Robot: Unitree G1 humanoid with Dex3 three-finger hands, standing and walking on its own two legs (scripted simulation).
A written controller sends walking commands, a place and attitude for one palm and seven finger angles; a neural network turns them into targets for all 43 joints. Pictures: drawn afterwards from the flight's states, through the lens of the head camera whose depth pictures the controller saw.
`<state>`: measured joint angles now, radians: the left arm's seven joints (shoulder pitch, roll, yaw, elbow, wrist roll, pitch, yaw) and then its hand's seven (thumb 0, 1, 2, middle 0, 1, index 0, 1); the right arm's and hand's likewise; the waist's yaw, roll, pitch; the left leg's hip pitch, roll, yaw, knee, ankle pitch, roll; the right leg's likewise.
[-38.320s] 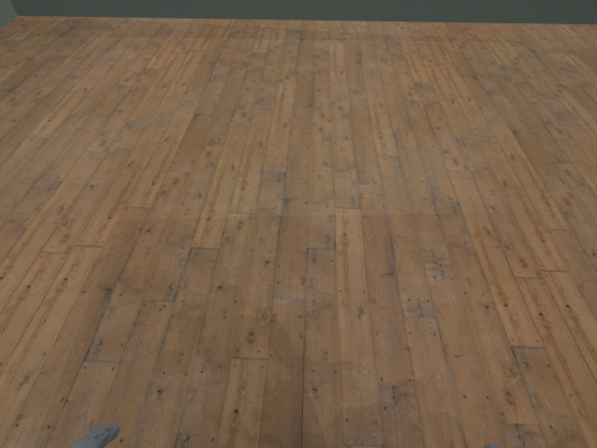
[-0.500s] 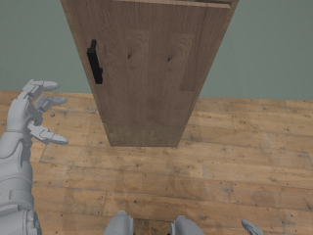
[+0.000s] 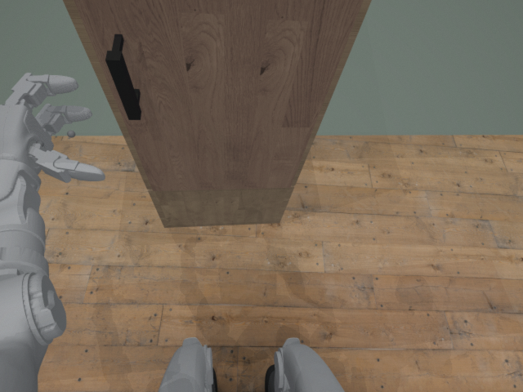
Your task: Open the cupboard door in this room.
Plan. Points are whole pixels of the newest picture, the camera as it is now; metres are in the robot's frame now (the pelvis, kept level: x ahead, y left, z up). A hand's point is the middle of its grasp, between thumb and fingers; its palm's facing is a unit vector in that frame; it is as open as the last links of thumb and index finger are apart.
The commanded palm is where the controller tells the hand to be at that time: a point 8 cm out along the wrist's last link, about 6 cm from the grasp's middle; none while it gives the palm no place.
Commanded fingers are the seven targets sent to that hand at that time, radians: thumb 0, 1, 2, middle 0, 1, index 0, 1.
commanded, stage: move the hooked fingers beside the handle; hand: left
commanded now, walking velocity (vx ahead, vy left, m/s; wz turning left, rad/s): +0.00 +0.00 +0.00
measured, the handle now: (126, 79) +0.58 +0.19 +0.06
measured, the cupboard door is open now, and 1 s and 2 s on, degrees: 0 0 0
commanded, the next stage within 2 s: slide the fingers in behind the handle in 1.12 s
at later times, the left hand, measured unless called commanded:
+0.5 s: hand (84, 104) +0.53 +0.25 +0.06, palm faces +0.03 -1.00 -0.02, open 14.0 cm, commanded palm +0.51 +0.28 +0.06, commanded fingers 0.00 -0.50 0.30 -0.30 -1.20 -0.30 -1.20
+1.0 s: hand (88, 113) +0.52 +0.24 +0.06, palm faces +0.03 -1.00 -0.01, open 14.0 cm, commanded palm +0.50 +0.28 +0.06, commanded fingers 0.00 -0.50 0.30 -0.30 -1.20 -0.30 -1.20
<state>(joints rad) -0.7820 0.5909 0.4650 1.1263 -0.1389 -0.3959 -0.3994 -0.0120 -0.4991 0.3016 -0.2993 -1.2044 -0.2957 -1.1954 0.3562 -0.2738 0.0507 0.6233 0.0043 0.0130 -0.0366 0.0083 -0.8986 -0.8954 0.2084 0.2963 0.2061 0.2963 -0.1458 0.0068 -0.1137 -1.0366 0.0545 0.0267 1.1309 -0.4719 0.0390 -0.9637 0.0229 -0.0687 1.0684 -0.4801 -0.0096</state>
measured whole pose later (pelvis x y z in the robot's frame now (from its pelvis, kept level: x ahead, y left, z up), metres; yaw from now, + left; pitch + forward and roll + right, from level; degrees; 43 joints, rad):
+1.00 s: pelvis +0.01 +0.00 +0.00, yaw -1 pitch +24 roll -5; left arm -0.89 0.63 0.48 1.19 -0.08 -0.39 -0.35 -0.01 -0.50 0.30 -0.30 -1.20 -0.30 -1.20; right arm 0.35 -0.27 0.06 0.59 -0.02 0.08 -0.01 0.00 -0.90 -0.90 0.21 0.30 0.21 0.30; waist -0.19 0.01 -0.11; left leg -1.10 0.07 0.02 1.16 -0.49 0.04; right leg -1.02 0.04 -0.08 1.07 -0.48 -0.01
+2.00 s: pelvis +0.01 +0.00 +0.00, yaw -1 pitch +24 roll -4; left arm -0.88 0.52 0.40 1.16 -0.09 -0.41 -0.26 -0.01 -0.50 0.30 -0.30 -1.20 -0.29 -1.20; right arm 0.39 -0.25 0.05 0.62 -0.02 0.08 0.01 0.01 -0.90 -0.90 0.21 0.30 0.21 0.30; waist -0.17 0.03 -0.13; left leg -1.08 0.06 0.02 1.15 -0.50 0.03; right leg -1.00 0.04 -0.07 1.08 -0.50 -0.01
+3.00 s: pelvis +0.01 -0.02 +0.00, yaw +0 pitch +24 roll -3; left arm -0.89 0.46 0.37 1.18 -0.08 -0.44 -0.18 -0.01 -0.48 0.31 -0.30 -1.21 -0.28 -1.20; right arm 0.37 -0.26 0.03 0.63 -0.02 0.07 0.02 0.01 -0.90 -0.90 0.21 0.30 0.20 0.30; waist -0.17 0.03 -0.13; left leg -1.07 0.06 0.01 1.15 -0.49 0.01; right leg -1.01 0.04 -0.08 1.10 -0.51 -0.03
